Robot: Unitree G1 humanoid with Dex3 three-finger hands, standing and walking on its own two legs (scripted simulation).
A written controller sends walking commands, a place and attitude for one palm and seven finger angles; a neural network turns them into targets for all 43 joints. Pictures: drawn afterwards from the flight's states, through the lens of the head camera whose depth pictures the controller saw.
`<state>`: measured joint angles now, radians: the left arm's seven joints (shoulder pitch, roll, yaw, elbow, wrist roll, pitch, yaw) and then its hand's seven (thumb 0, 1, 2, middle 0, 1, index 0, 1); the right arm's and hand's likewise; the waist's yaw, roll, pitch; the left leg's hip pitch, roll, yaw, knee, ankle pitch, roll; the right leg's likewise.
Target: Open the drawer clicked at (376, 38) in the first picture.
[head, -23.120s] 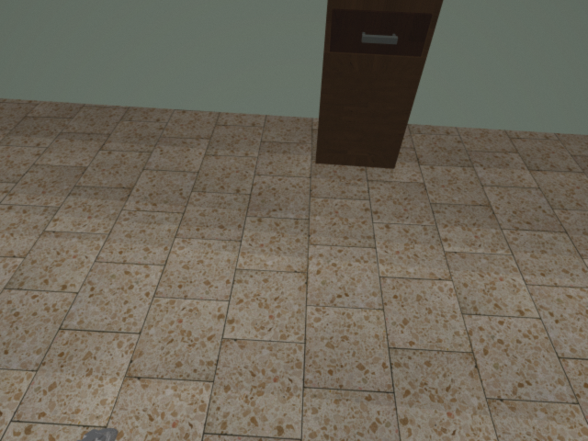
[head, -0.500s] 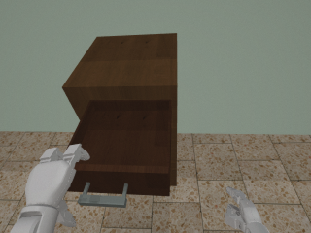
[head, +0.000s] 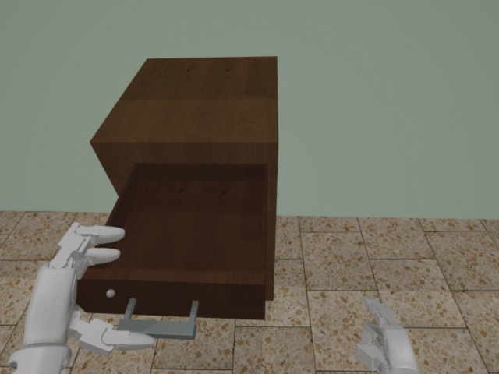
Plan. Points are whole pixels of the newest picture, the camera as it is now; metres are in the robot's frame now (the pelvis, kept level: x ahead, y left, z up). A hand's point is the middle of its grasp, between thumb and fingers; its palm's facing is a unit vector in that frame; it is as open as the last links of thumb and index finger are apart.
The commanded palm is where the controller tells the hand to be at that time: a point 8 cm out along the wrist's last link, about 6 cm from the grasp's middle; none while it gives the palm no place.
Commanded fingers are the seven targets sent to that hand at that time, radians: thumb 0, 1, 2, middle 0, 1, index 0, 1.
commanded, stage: draw the hand back to the body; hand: left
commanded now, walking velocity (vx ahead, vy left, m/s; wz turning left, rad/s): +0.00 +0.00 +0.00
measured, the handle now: (160, 317) +0.23 +0.20 -0.08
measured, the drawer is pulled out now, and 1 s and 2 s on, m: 0.30 0.30 0.30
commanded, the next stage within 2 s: step back with the hand held close in 0.82 s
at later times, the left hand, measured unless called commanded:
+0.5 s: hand (79, 269) +0.19 +0.23 +0.16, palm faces +0.38 -0.82 -0.43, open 9.7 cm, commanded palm +0.14 +0.27 +0.18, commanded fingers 0.00 0.73 0.82 -0.21 -0.41 -0.21 -0.41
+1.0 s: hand (66, 271) +0.18 +0.24 +0.17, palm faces +0.39 -0.81 -0.44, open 7.4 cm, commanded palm +0.13 +0.27 +0.18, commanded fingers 0.00 0.90 0.90 -0.20 -0.30 -0.20 -0.30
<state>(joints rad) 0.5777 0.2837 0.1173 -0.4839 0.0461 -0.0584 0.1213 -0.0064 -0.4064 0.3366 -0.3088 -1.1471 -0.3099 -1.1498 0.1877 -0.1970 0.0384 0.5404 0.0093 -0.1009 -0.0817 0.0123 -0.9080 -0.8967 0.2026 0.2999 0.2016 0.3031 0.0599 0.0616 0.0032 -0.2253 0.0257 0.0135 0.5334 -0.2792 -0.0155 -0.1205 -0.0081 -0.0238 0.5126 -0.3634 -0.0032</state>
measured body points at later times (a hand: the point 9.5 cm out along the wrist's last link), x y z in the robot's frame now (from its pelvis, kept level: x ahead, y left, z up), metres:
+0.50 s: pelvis +0.01 -0.01 +0.01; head +0.01 -0.03 +0.46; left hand +0.17 +0.27 +0.18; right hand +0.22 -0.22 -0.08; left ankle +0.01 +0.13 -0.73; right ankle -0.05 -0.11 -0.73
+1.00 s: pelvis +0.00 -0.01 +0.01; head +0.00 -0.03 +0.46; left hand +0.16 +0.28 +0.19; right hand +0.20 -0.22 -0.08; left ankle +0.01 +0.13 -0.73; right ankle -0.05 -0.11 -0.73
